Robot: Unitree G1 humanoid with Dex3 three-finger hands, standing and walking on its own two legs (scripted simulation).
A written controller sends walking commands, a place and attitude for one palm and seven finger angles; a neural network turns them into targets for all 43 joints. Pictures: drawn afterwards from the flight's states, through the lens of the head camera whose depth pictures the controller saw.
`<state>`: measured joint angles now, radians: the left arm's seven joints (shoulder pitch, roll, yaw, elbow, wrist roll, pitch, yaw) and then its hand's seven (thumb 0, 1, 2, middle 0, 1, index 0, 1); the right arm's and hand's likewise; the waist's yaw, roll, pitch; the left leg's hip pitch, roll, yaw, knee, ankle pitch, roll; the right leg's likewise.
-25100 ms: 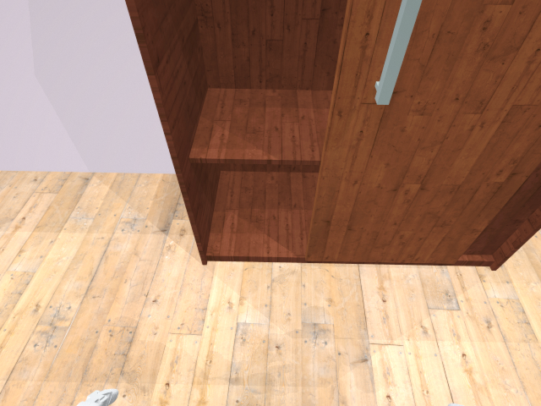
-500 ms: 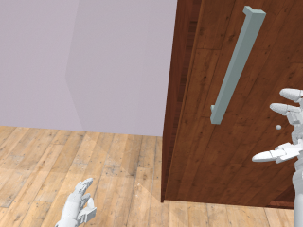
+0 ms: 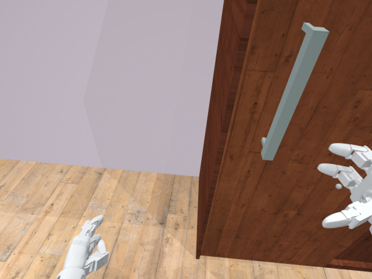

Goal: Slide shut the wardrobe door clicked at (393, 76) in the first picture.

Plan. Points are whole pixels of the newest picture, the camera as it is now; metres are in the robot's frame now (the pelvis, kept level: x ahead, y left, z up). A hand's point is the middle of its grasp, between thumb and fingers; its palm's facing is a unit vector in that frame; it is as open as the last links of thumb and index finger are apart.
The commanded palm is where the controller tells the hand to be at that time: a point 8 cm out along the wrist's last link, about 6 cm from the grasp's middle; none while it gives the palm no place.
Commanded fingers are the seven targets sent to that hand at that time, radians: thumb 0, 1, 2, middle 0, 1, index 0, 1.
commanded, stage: draw the hand back to the body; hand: right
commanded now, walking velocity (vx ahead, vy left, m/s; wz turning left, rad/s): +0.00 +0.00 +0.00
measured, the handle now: (284, 100) +0.43 -0.21 +0.23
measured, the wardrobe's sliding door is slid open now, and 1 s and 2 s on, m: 0.00 0.00 0.00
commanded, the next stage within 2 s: step back with the hand held close in 1.10 s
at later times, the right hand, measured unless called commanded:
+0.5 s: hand (348, 194) +0.22 -0.27 +0.17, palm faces +0.44 +0.84 -0.32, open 11.0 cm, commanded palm +0.17 -0.31 +0.18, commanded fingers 0.00 -0.54 -0.73 0.21 0.51 0.21 0.51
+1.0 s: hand (358, 205) +0.20 -0.28 +0.17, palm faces +0.46 +0.82 -0.33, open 7.5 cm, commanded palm +0.15 -0.31 +0.18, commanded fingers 0.00 -0.90 -0.90 0.20 0.30 0.20 0.30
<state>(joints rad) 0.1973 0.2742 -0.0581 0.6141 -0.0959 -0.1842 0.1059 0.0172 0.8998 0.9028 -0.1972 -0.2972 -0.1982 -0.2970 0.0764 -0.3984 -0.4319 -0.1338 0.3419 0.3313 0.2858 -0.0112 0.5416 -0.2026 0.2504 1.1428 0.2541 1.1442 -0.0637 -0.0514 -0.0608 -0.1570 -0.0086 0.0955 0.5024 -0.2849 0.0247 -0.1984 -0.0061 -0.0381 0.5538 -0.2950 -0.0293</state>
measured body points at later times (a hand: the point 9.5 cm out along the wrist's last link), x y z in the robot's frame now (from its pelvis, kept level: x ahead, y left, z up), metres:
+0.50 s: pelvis +0.01 -0.01 +0.01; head -0.02 +0.00 +0.45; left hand +0.18 +0.22 -0.08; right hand +0.19 -0.31 +0.19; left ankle +0.00 +0.10 -0.73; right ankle +0.01 -0.10 -0.73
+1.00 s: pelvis +0.01 -0.02 +0.01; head -0.02 -0.01 +0.46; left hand +0.20 +0.20 -0.07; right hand +0.17 -0.32 +0.18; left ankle +0.00 +0.10 -0.73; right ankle +0.01 -0.10 -0.73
